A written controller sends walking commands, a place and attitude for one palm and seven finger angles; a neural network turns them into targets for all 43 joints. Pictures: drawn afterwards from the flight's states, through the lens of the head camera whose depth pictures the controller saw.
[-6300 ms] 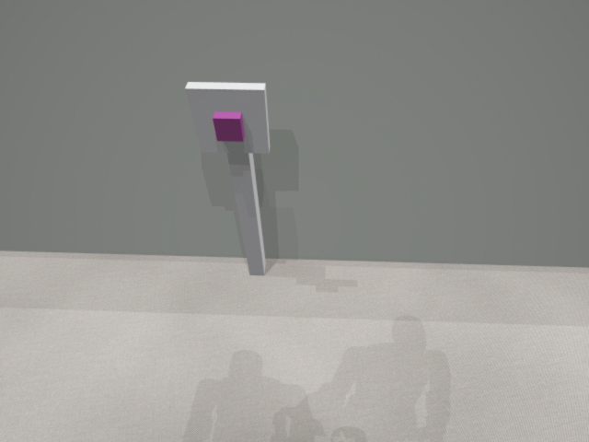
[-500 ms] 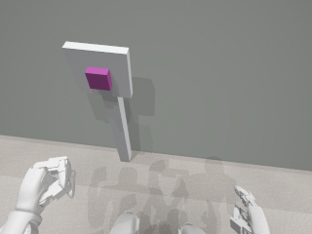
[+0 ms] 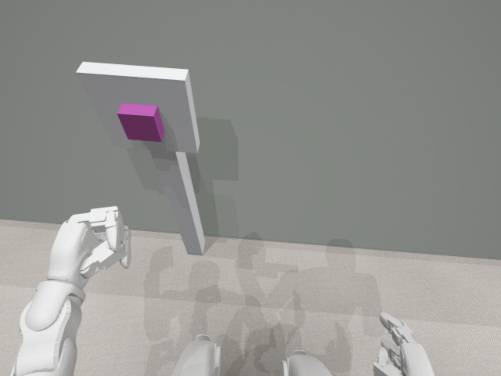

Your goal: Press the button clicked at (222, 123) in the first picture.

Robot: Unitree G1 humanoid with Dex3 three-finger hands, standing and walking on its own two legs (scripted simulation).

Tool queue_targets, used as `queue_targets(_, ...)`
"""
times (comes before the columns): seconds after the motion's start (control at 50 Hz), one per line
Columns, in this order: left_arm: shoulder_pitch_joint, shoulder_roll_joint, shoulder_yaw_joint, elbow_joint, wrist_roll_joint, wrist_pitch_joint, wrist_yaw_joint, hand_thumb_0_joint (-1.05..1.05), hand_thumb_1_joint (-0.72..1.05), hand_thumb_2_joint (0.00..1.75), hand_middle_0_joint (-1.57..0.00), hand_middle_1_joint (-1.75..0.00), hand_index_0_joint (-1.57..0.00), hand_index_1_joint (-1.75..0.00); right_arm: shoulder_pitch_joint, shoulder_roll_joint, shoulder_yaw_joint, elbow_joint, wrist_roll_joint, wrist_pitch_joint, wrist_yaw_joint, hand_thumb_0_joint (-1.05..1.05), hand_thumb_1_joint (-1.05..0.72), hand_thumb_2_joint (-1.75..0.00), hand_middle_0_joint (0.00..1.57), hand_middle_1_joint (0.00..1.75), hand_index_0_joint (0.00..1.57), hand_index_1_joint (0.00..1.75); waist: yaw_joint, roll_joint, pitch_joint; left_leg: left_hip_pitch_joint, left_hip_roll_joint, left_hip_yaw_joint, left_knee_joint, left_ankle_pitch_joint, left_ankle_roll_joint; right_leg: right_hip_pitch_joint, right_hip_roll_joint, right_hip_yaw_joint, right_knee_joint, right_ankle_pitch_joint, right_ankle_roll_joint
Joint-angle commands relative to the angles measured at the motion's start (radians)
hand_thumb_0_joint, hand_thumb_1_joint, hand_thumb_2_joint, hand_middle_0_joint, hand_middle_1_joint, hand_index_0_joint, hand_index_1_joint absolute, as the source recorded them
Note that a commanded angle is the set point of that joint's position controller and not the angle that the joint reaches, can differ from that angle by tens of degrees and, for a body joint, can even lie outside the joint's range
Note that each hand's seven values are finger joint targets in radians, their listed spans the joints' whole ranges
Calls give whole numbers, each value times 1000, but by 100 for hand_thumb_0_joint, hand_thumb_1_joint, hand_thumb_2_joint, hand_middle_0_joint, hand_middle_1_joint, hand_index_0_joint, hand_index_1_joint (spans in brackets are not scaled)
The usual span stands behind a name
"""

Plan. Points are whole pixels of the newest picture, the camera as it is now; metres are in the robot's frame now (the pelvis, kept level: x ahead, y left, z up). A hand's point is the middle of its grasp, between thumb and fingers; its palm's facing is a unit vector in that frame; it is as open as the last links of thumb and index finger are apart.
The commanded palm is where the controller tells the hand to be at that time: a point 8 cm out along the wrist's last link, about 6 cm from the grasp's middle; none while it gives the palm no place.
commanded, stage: aim a knuckle at the button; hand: left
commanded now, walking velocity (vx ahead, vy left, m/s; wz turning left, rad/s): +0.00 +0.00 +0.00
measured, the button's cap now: (142, 121) +0.54 +0.22 +0.06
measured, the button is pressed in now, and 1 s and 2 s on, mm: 0 0 1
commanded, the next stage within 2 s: press the button with the knuckle in 1.44 s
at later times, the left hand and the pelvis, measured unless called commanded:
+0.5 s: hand (141, 202) +0.38 +0.20 +0.04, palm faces -0.05 -1.00 -0.03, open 3.1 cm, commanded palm +0.37 +0.25 +0.04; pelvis +0.00 +0.00 -0.01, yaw -1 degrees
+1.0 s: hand (154, 177) +0.44 +0.19 +0.02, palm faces -0.04 -1.00 -0.04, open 3.1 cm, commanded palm +0.41 +0.24 +0.03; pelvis +0.00 +0.01 -0.01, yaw -2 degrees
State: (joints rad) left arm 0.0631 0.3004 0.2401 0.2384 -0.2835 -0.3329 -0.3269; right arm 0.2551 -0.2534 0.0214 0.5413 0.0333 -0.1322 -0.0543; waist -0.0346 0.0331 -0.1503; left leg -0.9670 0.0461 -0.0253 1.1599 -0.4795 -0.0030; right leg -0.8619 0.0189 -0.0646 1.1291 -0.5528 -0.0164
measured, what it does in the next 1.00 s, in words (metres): stands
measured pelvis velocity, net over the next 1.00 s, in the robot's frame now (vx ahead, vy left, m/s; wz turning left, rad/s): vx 0.00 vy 0.01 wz -0.04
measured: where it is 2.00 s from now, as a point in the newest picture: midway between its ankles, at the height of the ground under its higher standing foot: outside the picture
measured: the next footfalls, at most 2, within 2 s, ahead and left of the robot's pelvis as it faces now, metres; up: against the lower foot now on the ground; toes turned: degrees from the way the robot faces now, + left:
none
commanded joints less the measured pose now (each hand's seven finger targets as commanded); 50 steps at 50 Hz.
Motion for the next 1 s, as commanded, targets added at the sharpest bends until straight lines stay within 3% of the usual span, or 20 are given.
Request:
queue_targets(0.0, -158, 175, 88, -158, -12, -80, 14, 0, 90, 90, -130, -150, -130, -150, -8, -146, -71, -126, -4, -34, -1, 0, -90, -90, 20, 30, 20, 30, 5, 0, -285, 256, -31, -3, -146, 245, 32, 95, 8, 35, -172, 280, 0)
queue_targets(0.06, -236, 149, 55, -130, 2, -93, 22, 0, 90, 90, -130, -150, -130, -150, -8, -144, -71, -118, -3, -23, 4, 0, -90, -90, 20, 30, 20, 30, -7, 29, -268, 258, -32, -3, -151, 222, 29, 63, 6, 32, -171, 254, -1)
queue_targets(0.12, -327, 171, 72, -81, 6, -106, 30, 0, 90, 90, -130, -150, -130, -150, -3, -149, -72, -104, -5, -10, 0, 0, -90, -90, 20, 30, 20, 30, -21, -11, -278, 240, -31, -1, -140, 212, 34, 64, 6, 42, -171, 252, 3)
queue_targets(0.16, -361, 201, 95, -63, 12, -120, 29, 0, 90, 90, -130, -150, -130, -150, -1, -149, -74, -95, -5, -5, -2, 0, -90, -90, 20, 30, 20, 30, -9, 33, -305, 255, -30, 1, -140, 223, 31, 67, 4, 45, -165, 258, -2)
queue_targets(0.2, -375, 191, 88, -26, 13, -120, 25, 0, 90, 90, -130, -150, -130, -150, 4, -149, -73, -90, -6, 1, 0, 0, -90, -90, 20, 30, 20, 30, -12, 15, -316, 264, -30, 1, -137, 238, 32, 71, 6, 45, -164, 274, -2)
queue_targets(0.26, -499, 180, 62, 27, 23, -123, 22, 0, 90, 90, -130, -150, -130, -150, 13, -151, -72, -68, -5, 9, -2, 0, -90, -90, 20, 30, 20, 30, -32, 36, -314, 268, -28, -4, -130, 227, 31, 34, 5, 43, -160, 261, -1)
queue_targets(0.32, -588, 198, 66, 114, 35, -121, 20, 0, 90, 90, -130, -150, -130, -150, 28, -158, -71, -56, -4, 23, -2, 0, -90, -90, 20, 30, 20, 30, -45, 12, -307, 260, -25, -11, -127, 210, 31, 11, 8, 40, -159, 242, -2)
queue_targets(0.4, -649, 201, 68, 155, 46, -126, 22, 0, 90, 90, -130, -150, -130, -150, 44, -158, -73, -50, -9, 34, 4, 0, -90, -90, 20, 30, 20, 30, -33, 39, -378, 293, -26, -11, -115, 256, 29, 19, 6, 41, -144, 279, -6)
queue_targets(0.44, -705, 243, 101, 232, 53, -122, 27, 0, 90, 90, -130, -150, -130, -150, 53, -161, -69, -39, -9, 51, 5, 0, -90, -90, 20, 30, 20, 30, -40, 10, -341, 245, -26, -9, -112, 227, 29, 15, 8, 44, -147, 262, -3)
queue_targets(0.54, -830, 256, 106, 300, 72, -143, 31, 0, 90, 90, -130, -150, -130, -150, 78, -162, -70, -29, -12, 72, 13, 0, -90, -90, 20, 30, 20, 30, -45, 62, -384, 280, -24, -14, -100, 257, 25, -20, 11, 42, -129, 275, -9)
queue_targets(0.62, -909, 290, 125, 396, 86, -152, 29, 0, 90, 90, -130, -150, -130, -150, 103, -170, -70, -9, -16, 92, 17, 0, -90, -90, 20, 30, 20, 30, -62, 37, -388, 248, -20, -17, -80, 263, 27, -37, 14, 42, -116, 283, -7)
queue_targets(0.64, -953, 273, 109, 408, 86, -156, 26, 0, 90, 90, -130, -150, -130, -150, 107, -167, -70, -4, -18, 94, 19, 0, -90, -90, 20, 30, 20, 30, -71, 41, -395, 248, -22, -16, -74, 257, 29, -44, 14, 44, -114, 279, -5)
queue_targets(0.68, -969, 313, 138, 434, 95, -165, 29, 0, 90, 90, -130, -150, -130, -150, 118, -173, -72, -1, -20, 103, 20, 0, -90, -90, 20, 30, 20, 30, -60, 62, -407, 253, -21, -22, -71, 266, 27, -53, 16, 42, -107, 273, -12)
queue_targets(0.7, -1012, 284, 109, 433, 100, -171, 29, 0, 90, 90, -130, -150, -130, -150, 120, -169, -72, 3, -21, 105, 22, 0, -90, -90, 20, 30, 20, 30, -72, 86, -426, 274, -21, -22, -67, 281, 26, -70, 13, 42, -102, 283, -10)
queue_targets(0.74, -1011, 309, 137, 490, 103, -169, 31, 0, 90, 90, -130, -150, -130, -150, 137, -177, -74, 12, -24, 115, 23, 0, -90, -90, 20, 30, 20, 30, -72, 49, -419, 261, -18, -26, -62, 281, 27, -79, 16, 37, -100, 278, -9)
queue_targets(0.78, -993, 287, 122, 462, 103, -177, 29, 0, 90, 90, -130, -150, -130, -150, 142, -175, -77, 2, -27, 123, 31, 0, -90, -90, 20, 30, 20, 30, -60, 89, -475, 304, -20, -29, -65, 328, 26, -73, 17, 34, -90, 302, -14)
queue_targets(0.82, -941, 311, 148, 453, 101, -171, 34, 0, 90, 90, -130, -150, -130, -150, 147, -178, -81, -5, -26, 138, 35, 0, -90, -90, 20, 30, 20, 30, -50, 64, -487, 308, -17, -25, -70, 357, 24, -46, 17, 34, -93, 336, -11)
queue_targets(0.84, -931, 287, 132, 447, 98, -165, 33, 0, 90, 90, -130, -150, -130, -150, 146, -173, -80, -9, -24, 143, 38, 0, -90, -90, 20, 30, 20, 30, -53, 59, -484, 302, -19, -19, -73, 355, 27, -32, 18, 35, -99, 345, -8)
queue_targets(0.9, -910, 311, 154, 440, 103, -159, 46, 0, 90, 90, -130, -150, -130, -150, 149, -176, -79, -15, -22, 157, 38, 0, -90, -90, 20, 30, 20, 30, -54, 19, -455, 266, -18, -17, -79, 338, 29, -17, 21, 36, -101, 345, -5)
queue_targets(0.98, -928, 308, 150, 357, 100, -186, 61, 0, 90, 90, -130, -150, -130, -150, 144, -171, -81, -20, -22, 157, 36, 0, -90, -90, 20, 30, 20, 30, -56, 63, -468, 309, -18, -16, -90, 340, 27, -16, 23, 37, -111, 340, -8)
